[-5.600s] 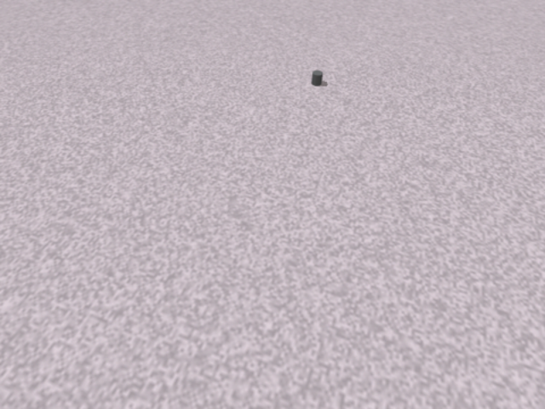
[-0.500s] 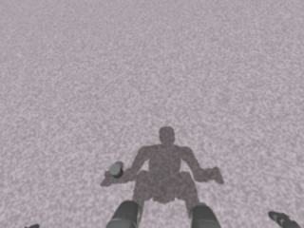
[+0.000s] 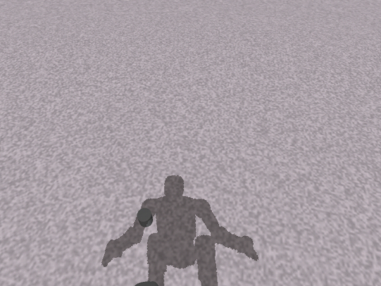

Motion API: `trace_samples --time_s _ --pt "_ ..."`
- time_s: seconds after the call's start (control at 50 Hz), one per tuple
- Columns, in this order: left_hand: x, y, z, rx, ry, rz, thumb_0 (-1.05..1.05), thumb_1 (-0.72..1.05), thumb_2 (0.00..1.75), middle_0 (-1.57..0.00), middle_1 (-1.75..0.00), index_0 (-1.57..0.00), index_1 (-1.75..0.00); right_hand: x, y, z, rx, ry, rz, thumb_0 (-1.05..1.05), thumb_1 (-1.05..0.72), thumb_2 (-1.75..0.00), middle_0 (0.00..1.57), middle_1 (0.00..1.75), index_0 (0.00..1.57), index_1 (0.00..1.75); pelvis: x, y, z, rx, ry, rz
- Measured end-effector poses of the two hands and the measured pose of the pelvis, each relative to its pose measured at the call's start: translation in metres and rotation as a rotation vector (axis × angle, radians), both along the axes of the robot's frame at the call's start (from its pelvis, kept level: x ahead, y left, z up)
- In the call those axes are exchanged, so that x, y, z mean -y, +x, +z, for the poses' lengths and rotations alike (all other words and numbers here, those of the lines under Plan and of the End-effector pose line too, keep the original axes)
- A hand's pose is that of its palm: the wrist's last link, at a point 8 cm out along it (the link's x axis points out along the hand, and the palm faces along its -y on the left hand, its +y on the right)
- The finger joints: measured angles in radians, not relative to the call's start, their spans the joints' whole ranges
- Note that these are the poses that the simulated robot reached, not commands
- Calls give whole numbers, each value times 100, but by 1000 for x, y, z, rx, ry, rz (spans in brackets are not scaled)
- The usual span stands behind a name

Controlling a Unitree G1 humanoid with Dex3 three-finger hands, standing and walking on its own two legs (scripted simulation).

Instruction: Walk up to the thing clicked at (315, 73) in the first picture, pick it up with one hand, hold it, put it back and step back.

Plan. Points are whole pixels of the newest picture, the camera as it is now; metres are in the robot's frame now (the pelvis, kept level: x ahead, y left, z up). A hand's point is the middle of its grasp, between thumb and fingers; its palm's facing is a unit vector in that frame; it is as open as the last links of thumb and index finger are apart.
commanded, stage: walk up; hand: left
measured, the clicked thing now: (145, 217) +0.52 +0.23 -0.70
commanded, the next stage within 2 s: stand in 1.80 s
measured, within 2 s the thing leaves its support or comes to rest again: neither
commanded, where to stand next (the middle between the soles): +0.15 -0.03 m, yaw -1 degrees
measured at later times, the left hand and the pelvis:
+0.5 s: hand out of the picture +0.13 +0.29 -0.13, palm faces -0.08 -0.91 -0.40, open 7.3 cm; pelvis +0.05 +0.00 +0.01, yaw -4 degrees
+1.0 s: hand (108, 241) +0.24 +0.20 -0.12, palm faces -0.04 -0.95 -0.32, open 7.3 cm; pelvis +0.09 -0.03 +0.03, yaw -2 degrees
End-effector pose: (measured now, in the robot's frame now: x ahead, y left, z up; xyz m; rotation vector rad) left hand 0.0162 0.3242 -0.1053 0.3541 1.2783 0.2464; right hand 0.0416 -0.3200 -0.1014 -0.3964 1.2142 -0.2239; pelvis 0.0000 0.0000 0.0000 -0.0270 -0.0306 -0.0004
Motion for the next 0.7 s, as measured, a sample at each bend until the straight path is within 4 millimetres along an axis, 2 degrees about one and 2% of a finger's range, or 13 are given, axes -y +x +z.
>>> trace_samples --time_s 0.08,0.18,0.26,0.36,0.44,0.52,0.62,0.7 --pt "7 6 3 25 -37 -5 1 90 90 -21 -30 -21 -30 8 7 17 -7 -48 -6 1 -90 -89 21 30 21 30 -3 7 9 0 22 -8" --pt "-2 18 1 1 -55 -21 0 90 90 -21 -30 -21 -30 3 34 34 75 -79 8 1 -90 -89 21 30 21 30 -17 18 12 6 32 -22" --pt "-11 45 -6 4 -53 -54 1 90 90 -21 -30 -21 -30 -4 42 35 139 -93 -8 1 -90 -89 20 30 21 30 -24 24 8 24 40 -41" --pt "-16 84 6 54 -42 -104 1 90 90 -21 -30 -21 -30 -10 35 40 133 -69 -44 1 -90 -89 21 30 21 30 -19 35 16 31 36 -65" --pt "-15 101 16 59 -18 -103 0 91 90 -20 -30 -21 -30 -5 31 33 89 -41 -53 1 -90 -89 21 30 21 30 -11 44 18 24 30 -70" --pt "-7 109 18 46 25 -86 0 91 90 -20 -30 -21 -30 8 36 13 43 -2 -67 1 -90 -89 21 30 21 30 4 55 11 12 33 -68" --pt "18 118 18 29 27 -73 0 91 90 -20 -30 -20 -30 11 54 -5 2 47 -81 1 -90 -89 20 30 21 30 14 66 11 5 29 -70" --pt "40 140 18 37 -10 -75 1 90 90 -20 -30 -21 -30 7 70 -8 -5 80 -73 1 -90 -89 20 30 21 30 19 76 16 -6 37 -62"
